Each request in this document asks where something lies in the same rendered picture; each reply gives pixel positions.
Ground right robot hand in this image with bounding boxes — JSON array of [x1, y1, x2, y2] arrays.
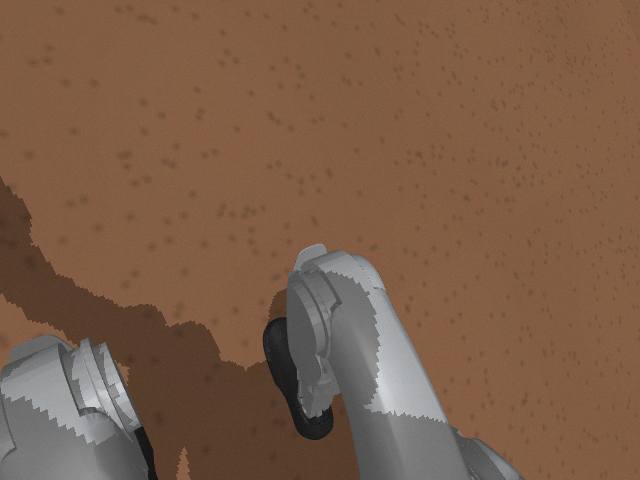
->
[[451, 426, 525, 480]]

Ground right robot foot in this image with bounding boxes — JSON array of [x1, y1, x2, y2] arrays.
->
[[263, 317, 333, 440]]

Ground left robot foot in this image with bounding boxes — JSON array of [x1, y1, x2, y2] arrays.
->
[[134, 426, 158, 480]]

